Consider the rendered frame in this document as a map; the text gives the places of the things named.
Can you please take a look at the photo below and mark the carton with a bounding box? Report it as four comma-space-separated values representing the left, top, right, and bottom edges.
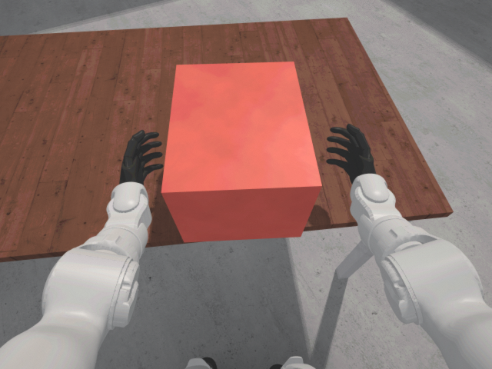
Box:
161, 61, 322, 242

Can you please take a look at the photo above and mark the table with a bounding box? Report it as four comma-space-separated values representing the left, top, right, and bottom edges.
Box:
0, 18, 453, 279

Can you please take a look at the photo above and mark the left robot hand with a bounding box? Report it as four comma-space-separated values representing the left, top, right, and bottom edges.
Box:
119, 130, 163, 185

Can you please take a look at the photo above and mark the robot right upper arm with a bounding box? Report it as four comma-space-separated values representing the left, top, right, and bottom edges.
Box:
379, 239, 492, 369

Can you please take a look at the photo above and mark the right robot hand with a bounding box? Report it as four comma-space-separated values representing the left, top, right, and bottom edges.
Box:
326, 124, 376, 184

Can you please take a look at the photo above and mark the robot left upper arm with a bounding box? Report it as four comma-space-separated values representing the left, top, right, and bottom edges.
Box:
0, 248, 140, 369

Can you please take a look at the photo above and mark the robot left forearm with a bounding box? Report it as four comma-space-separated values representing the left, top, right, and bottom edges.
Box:
42, 182, 152, 315

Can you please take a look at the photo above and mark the robot right forearm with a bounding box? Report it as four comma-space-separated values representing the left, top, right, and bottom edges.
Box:
350, 174, 484, 299

